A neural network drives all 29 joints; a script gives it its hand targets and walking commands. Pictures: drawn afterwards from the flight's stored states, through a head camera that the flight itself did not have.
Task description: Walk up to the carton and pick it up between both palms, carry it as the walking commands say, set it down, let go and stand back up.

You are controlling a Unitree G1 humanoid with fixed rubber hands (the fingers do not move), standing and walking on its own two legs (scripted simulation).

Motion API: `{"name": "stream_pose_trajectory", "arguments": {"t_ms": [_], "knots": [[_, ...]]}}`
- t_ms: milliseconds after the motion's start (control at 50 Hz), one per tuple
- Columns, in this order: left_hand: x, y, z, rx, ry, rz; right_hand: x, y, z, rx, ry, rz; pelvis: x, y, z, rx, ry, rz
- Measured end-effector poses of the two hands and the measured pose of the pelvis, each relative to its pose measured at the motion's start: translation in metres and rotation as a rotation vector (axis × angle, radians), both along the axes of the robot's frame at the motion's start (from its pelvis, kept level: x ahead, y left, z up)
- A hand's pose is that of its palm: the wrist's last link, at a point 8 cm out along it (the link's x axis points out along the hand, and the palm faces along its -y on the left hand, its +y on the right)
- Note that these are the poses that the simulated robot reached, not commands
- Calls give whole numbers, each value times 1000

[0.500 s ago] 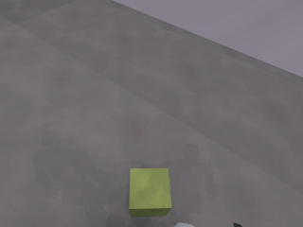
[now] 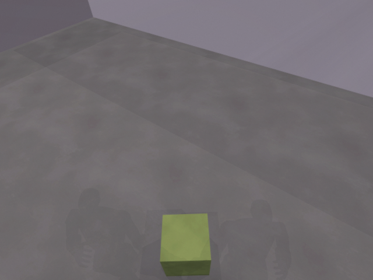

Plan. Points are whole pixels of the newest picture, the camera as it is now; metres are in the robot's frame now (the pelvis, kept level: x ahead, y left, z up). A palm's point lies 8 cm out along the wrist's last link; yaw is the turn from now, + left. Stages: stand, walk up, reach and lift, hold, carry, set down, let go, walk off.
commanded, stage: walk up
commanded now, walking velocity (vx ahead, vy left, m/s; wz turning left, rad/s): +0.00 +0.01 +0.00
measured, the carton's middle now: (186, 245) +0.43 +0.05 -0.66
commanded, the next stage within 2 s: stand in 0.44 s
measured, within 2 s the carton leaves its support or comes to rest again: neither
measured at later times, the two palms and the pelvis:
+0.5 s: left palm out of the picture -0.03 +0.26 -0.15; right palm out of the picture -0.04 -0.19 -0.15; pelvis -0.02 +0.03 +0.00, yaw +1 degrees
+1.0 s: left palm out of the picture +0.10 +0.24 -0.14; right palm out of the picture +0.12 -0.19 -0.14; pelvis -0.03 +0.02 -0.03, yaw +1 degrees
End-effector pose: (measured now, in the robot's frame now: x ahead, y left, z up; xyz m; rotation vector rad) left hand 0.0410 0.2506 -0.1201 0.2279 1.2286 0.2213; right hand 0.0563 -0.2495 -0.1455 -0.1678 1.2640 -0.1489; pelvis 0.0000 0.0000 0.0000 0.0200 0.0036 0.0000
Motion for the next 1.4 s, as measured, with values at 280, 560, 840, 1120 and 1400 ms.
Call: {"name": "stream_pose_trajectory", "arguments": {"t_ms": [280, 560, 840, 1120, 1400], "knots": [[-32, 2, -28, -111, 55, 38, -60, 45, 3, -7, 76, -13, -16, 22, -2, -25, -32, 17], [-78, 6, -30, -103, 166, 71, -98, 60, -2, 12, 169, -33, -22, 30, -3, -23, -34, 18], [90, 12, -10, -95, 4, 8, 89, 46, 14, 6, -30, 40, -41, 26, -29, -32, 93, 19], [75, -1, -36, -125, 12, 4, 72, 65, -16, 50, -13, 54, -38, 18, -46, -19, 255, 31], [108, -1, -57, -128, -129, -46, 105, 66, -31, 49, -169, 59, -80, 16, -77, -28, 248, 39]]}}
